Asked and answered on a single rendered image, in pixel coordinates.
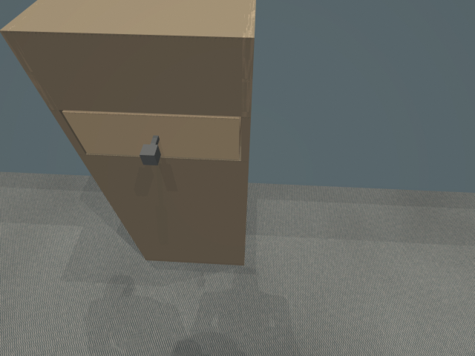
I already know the cabinet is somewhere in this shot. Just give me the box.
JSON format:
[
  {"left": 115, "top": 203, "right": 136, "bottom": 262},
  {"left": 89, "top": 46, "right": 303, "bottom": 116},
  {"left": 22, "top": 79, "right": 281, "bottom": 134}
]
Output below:
[{"left": 0, "top": 0, "right": 256, "bottom": 266}]

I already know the handle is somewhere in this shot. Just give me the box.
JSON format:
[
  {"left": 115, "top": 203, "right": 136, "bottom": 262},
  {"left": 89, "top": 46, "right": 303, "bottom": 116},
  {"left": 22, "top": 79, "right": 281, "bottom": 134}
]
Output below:
[{"left": 140, "top": 136, "right": 161, "bottom": 165}]

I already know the drawer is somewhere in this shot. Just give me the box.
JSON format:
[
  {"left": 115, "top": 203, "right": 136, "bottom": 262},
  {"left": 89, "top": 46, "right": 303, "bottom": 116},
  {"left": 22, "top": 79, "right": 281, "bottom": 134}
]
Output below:
[{"left": 62, "top": 111, "right": 241, "bottom": 159}]

